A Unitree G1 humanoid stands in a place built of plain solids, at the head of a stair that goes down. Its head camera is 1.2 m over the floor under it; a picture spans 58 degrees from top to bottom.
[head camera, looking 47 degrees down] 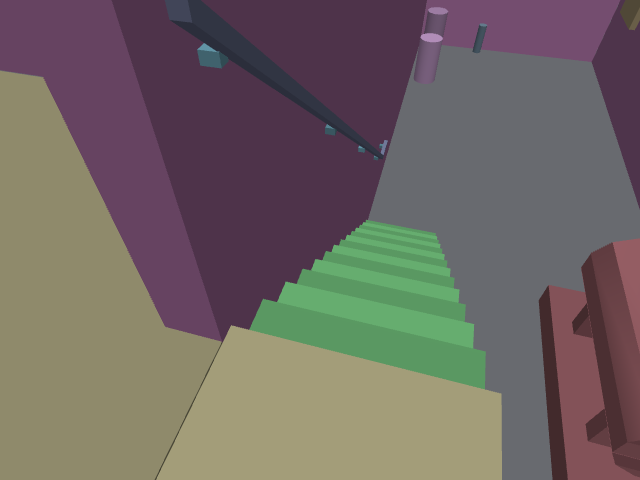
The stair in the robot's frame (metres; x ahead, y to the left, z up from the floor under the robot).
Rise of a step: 0.19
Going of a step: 0.24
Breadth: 0.84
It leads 16 degrees to the right of straight ahead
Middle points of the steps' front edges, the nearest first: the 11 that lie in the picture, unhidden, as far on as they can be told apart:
0.63 -0.12 0.00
0.87 -0.18 -0.18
1.10 -0.25 -0.37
1.33 -0.31 -0.57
1.56 -0.38 -0.76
1.79 -0.44 -0.95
2.02 -0.51 -1.14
2.25 -0.57 -1.33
2.48 -0.64 -1.52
2.71 -0.70 -1.71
2.95 -0.77 -1.90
